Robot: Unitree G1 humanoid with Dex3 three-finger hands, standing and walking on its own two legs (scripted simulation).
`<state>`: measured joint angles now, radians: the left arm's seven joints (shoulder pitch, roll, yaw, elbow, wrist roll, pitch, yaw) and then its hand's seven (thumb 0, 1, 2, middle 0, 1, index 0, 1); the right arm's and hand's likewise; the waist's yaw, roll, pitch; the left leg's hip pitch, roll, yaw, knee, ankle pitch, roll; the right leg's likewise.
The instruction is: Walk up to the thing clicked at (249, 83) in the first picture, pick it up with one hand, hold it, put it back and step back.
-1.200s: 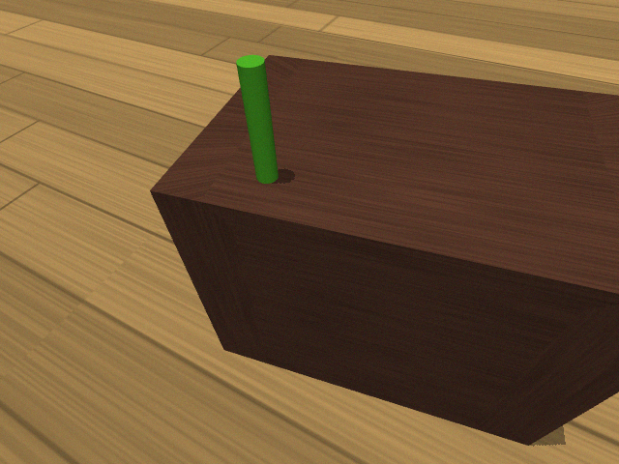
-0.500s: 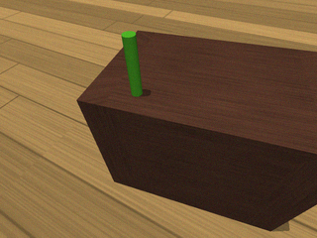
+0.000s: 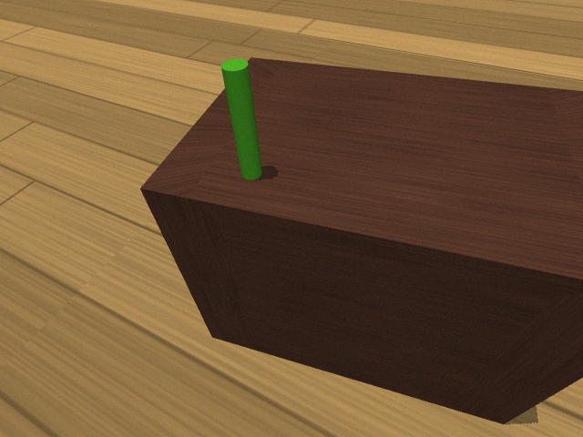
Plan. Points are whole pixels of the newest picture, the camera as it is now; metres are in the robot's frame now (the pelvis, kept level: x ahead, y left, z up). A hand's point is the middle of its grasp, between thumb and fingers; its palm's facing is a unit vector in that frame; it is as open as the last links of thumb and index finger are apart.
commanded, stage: walk up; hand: left
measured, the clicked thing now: (244, 126) +0.63 +0.13 +0.09
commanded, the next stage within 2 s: none
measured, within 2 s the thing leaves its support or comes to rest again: neither
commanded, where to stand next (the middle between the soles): +0.18 +0.04 m, yaw -15 degrees
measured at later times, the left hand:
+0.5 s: hand (89, 405) +0.21 +0.38 -0.16, palm faces -0.17 -0.91 -0.37, open 7.4 cm
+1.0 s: hand (167, 324) +0.35 +0.28 -0.16, palm faces -0.28 -0.89 -0.37, open 7.4 cm
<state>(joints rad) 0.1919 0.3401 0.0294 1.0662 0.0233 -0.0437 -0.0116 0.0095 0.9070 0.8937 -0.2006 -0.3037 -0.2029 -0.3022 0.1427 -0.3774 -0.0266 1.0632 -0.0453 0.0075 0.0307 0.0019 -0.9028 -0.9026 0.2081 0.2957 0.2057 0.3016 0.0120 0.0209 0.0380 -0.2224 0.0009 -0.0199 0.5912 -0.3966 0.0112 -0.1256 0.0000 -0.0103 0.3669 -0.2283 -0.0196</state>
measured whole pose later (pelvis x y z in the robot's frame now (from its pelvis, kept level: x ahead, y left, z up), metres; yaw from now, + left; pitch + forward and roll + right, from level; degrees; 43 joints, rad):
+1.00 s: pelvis +0.15 +0.07 -0.03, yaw -14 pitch -1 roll +0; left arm 0.13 0.37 0.03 0.73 0.03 0.04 0.00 0.01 0.91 0.89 -0.20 -0.30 -0.20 -0.30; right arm 0.18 -0.39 -0.03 0.82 0.01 -0.01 -0.04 0.00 -0.90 -0.90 0.21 0.30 0.21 0.30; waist 0.01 -0.02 0.16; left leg -0.38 0.01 0.01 0.88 -0.49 0.00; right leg -0.38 0.04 0.05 0.69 -0.29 -0.04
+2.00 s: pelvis +0.10 +0.05 -0.01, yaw -16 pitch -3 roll +0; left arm 0.10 0.35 0.00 1.08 0.01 -0.03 0.00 0.01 0.91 0.89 -0.20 -0.30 -0.20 -0.30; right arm 0.14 -0.36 -0.01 1.07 0.00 -0.01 0.02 0.00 -0.90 -0.90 0.21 0.30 0.21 0.30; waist -0.01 0.01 0.05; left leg -0.19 0.02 -0.04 0.45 -0.22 -0.02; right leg -0.15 -0.01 0.03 0.44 -0.24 0.02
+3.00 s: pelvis +0.10 +0.05 +0.00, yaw -15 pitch -2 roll +0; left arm 0.10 0.35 0.00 1.14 0.01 -0.01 0.00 0.01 0.91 0.89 -0.20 -0.30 -0.20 -0.30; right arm 0.09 -0.36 -0.01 1.13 -0.01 -0.01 0.01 0.00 -0.90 -0.90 0.21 0.30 0.20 0.30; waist 0.00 0.00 0.06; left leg -0.14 0.01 -0.05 0.34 -0.15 -0.03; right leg -0.10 -0.02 0.01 0.34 -0.19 0.03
